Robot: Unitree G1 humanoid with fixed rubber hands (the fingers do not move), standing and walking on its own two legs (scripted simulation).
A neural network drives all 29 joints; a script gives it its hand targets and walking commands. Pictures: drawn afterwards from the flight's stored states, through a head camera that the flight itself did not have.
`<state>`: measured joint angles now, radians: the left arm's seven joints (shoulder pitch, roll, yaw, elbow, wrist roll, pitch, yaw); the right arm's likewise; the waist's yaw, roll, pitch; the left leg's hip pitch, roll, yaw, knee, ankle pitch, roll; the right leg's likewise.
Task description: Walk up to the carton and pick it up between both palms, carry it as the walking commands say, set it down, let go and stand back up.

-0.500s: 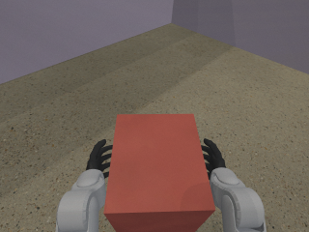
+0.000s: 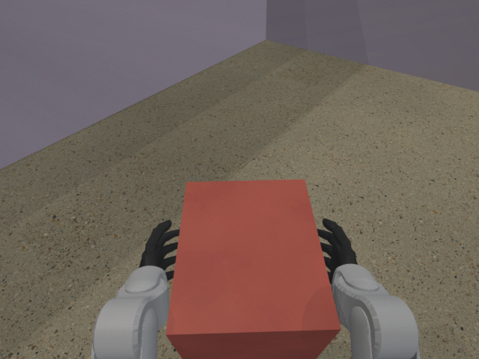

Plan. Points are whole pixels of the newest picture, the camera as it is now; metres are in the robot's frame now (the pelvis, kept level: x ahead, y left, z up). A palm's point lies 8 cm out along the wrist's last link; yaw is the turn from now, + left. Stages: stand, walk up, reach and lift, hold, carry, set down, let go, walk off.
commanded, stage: carry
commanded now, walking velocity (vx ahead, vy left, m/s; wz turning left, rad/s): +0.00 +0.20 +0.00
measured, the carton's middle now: (247, 288) +0.25 +0.00 +0.02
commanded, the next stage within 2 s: none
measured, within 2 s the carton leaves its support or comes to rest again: neither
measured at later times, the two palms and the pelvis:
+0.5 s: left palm (49, 318) +0.19 +0.26 +0.09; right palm (253, 321) +0.18 -0.01 +0.08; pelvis -0.06 +0.13 -0.01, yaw -1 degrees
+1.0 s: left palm out of the picture +0.11 +0.43 +0.07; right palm out of the picture +0.13 +0.16 +0.08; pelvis -0.12 +0.27 -0.01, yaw +1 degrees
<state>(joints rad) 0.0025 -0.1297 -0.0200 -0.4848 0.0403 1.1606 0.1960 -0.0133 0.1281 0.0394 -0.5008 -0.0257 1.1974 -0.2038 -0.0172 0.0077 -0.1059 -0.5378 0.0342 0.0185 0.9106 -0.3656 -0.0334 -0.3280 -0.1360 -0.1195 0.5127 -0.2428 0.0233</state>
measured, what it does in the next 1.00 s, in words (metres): steps to the left: left foot, then right foot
